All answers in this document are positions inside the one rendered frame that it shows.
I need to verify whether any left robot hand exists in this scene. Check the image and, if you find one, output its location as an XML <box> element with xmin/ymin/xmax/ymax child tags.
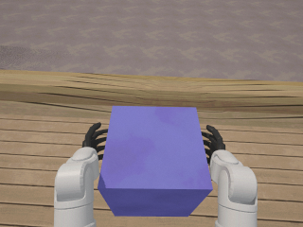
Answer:
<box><xmin>82</xmin><ymin>122</ymin><xmax>108</xmax><ymax>160</ymax></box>

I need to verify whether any left robot forearm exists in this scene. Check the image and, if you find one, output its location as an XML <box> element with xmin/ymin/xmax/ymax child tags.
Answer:
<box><xmin>54</xmin><ymin>147</ymin><xmax>99</xmax><ymax>227</ymax></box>

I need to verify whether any carton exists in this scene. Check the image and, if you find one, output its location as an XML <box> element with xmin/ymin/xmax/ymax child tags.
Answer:
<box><xmin>98</xmin><ymin>106</ymin><xmax>213</xmax><ymax>217</ymax></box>

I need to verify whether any right robot hand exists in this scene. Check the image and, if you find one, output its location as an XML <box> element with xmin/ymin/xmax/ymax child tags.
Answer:
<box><xmin>201</xmin><ymin>125</ymin><xmax>226</xmax><ymax>165</ymax></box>

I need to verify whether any right robot forearm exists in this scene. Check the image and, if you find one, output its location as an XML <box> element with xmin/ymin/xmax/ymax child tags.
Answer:
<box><xmin>209</xmin><ymin>149</ymin><xmax>258</xmax><ymax>227</ymax></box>

